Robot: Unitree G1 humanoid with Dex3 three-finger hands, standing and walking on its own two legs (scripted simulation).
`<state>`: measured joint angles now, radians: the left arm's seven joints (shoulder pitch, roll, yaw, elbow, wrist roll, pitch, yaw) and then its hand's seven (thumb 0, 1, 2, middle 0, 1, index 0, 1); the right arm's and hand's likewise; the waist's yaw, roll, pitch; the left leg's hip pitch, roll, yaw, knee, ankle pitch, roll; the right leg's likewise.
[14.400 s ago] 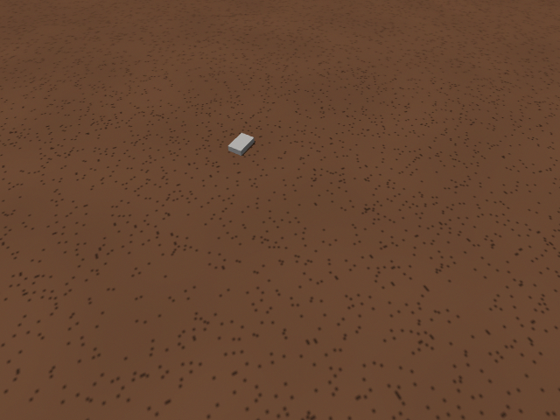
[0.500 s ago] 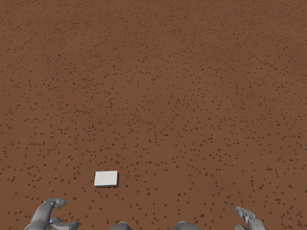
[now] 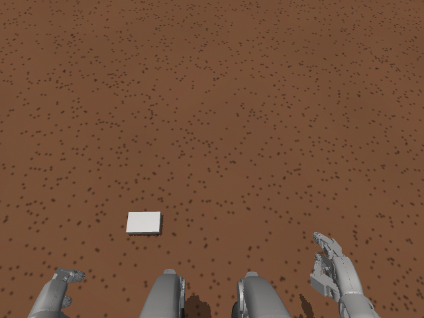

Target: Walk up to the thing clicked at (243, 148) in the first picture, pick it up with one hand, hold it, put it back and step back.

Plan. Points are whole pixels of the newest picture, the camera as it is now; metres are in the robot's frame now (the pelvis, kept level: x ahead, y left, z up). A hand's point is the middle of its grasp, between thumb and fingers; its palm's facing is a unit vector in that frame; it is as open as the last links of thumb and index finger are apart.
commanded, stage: rise first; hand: left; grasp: from above
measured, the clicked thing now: (144, 222) +0.44 +0.26 -0.66
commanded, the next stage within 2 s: none
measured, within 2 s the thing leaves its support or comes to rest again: neither
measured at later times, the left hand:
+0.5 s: hand (99, 259) +0.26 +0.31 -0.34, palm faces -0.48 -0.37 -0.79, open 13.7 cm
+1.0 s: hand (112, 238) +0.34 +0.32 -0.46, palm faces -0.48 -0.06 -0.88, open 13.7 cm
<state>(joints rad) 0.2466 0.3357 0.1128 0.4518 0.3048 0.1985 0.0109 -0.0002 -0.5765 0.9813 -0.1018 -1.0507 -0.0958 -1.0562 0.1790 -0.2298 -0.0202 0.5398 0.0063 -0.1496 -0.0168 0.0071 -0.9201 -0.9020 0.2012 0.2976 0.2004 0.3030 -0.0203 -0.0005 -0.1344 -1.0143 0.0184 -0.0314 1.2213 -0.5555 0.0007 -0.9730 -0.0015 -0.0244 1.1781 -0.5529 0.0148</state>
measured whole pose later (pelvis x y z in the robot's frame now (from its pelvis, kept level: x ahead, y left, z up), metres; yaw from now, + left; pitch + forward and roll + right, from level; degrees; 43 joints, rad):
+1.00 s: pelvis -0.09 +0.00 -0.32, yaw -6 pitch +33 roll -7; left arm -0.74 0.79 0.18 1.25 1.22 -0.39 0.28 0.00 -0.44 0.96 -0.15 -0.91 -0.15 -0.91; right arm 0.11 -0.28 0.00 0.76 -0.10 -0.01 0.11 0.00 -0.89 -0.90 0.20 0.30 0.20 0.30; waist -0.12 -0.02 -0.07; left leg -2.25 0.01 -0.11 2.33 -0.66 0.00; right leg -2.17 0.01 -0.08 2.25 -0.67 0.03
